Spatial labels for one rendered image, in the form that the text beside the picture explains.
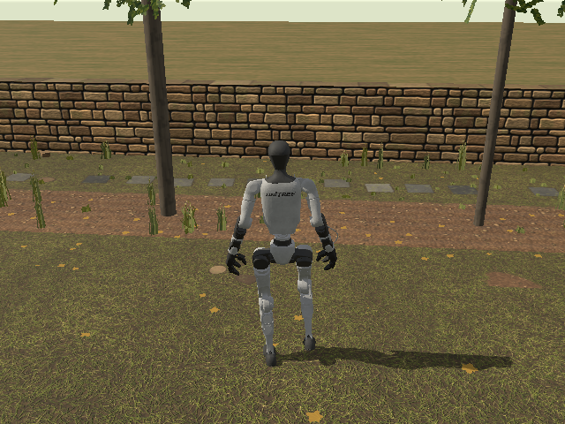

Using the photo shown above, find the robot right foot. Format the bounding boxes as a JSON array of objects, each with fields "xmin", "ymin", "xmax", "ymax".
[{"xmin": 303, "ymin": 335, "xmax": 316, "ymax": 351}]

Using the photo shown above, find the robot left forearm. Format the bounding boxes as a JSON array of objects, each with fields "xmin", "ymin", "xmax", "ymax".
[{"xmin": 228, "ymin": 216, "xmax": 246, "ymax": 255}]

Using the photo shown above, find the robot right upper arm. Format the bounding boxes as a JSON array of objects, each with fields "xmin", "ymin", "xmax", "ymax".
[{"xmin": 298, "ymin": 178, "xmax": 324, "ymax": 227}]

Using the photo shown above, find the robot right hand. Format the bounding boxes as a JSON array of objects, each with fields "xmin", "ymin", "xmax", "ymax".
[{"xmin": 316, "ymin": 249, "xmax": 337, "ymax": 270}]

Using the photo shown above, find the robot right forearm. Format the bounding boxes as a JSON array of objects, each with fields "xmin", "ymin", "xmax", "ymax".
[{"xmin": 315, "ymin": 213, "xmax": 335, "ymax": 253}]

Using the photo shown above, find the robot left hand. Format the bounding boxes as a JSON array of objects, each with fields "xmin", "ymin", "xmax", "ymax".
[{"xmin": 226, "ymin": 253, "xmax": 246, "ymax": 276}]

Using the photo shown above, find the robot left thigh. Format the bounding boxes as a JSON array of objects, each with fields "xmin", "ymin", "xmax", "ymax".
[{"xmin": 252, "ymin": 247, "xmax": 274, "ymax": 313}]

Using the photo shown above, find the robot left upper arm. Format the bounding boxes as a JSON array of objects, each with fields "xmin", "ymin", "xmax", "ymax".
[{"xmin": 238, "ymin": 179, "xmax": 262, "ymax": 229}]

